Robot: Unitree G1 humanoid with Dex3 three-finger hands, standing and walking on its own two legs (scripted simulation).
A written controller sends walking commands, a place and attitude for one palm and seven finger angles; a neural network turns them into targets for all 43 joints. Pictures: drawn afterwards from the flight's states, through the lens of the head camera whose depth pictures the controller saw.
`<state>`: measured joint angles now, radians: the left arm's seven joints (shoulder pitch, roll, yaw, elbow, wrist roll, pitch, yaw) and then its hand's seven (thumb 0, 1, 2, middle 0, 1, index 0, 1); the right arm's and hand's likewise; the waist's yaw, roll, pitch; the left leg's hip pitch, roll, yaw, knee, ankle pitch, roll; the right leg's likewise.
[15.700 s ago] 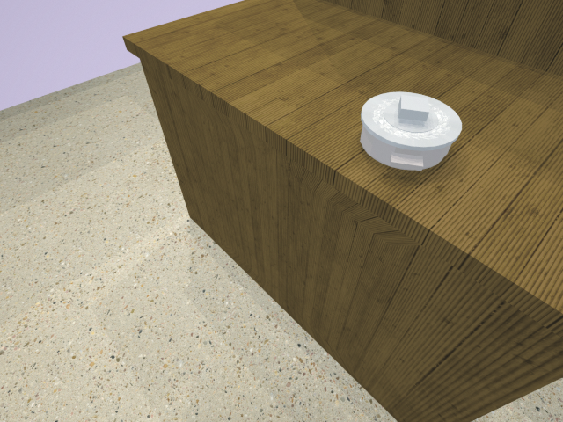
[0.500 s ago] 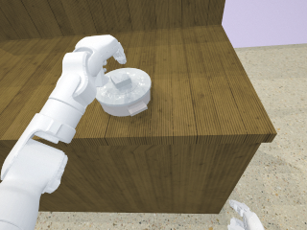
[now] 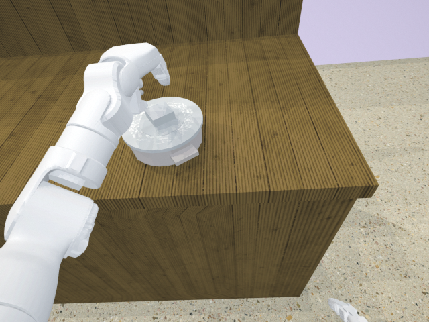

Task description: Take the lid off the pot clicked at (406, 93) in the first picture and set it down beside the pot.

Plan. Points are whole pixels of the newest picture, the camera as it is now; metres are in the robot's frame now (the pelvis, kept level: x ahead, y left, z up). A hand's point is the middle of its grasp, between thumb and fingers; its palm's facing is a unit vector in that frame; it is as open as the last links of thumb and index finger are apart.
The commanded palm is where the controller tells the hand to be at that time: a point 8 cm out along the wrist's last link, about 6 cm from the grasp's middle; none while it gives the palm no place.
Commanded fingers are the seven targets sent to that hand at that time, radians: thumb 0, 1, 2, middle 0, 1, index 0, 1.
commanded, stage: move the open hand above the knob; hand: left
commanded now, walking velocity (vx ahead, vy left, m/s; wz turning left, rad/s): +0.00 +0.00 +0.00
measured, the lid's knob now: (159, 113) +0.49 +0.11 +0.15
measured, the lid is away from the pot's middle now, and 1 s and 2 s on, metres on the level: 0.00 0.00 0.00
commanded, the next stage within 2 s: lower the open fingers around the knob in 0.34 s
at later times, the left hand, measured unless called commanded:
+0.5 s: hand (146, 92) +0.46 +0.11 +0.22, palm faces -0.21 -0.04 -0.98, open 9.9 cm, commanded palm +0.44 +0.12 +0.28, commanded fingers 0.00 -0.38 1.70 -0.88 -0.08 -0.88 -0.08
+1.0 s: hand (155, 111) +0.45 +0.10 +0.18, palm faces -0.26 -0.06 -0.96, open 9.9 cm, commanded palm +0.44 +0.12 +0.24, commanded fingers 0.00 -0.38 1.70 -0.88 -0.08 -0.88 -0.08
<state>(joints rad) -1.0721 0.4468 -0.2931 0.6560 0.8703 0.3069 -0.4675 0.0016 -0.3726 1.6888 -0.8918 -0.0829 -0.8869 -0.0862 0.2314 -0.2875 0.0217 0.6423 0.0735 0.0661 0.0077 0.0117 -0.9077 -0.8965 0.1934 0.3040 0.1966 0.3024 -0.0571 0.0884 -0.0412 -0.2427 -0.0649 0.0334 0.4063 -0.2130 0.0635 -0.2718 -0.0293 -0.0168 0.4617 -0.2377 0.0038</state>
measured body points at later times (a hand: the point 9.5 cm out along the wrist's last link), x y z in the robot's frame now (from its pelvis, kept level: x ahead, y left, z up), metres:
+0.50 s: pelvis +0.00 +0.00 +0.00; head +0.01 -0.03 +0.45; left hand +0.47 +0.11 +0.28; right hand +0.14 -0.23 -0.12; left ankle +0.00 +0.08 -0.74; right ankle +0.00 -0.12 -0.74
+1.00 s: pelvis +0.01 +0.00 +0.00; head +0.02 -0.04 +0.45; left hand +0.46 +0.11 +0.24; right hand +0.14 -0.24 -0.12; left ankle +0.00 +0.08 -0.74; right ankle +0.00 -0.12 -0.74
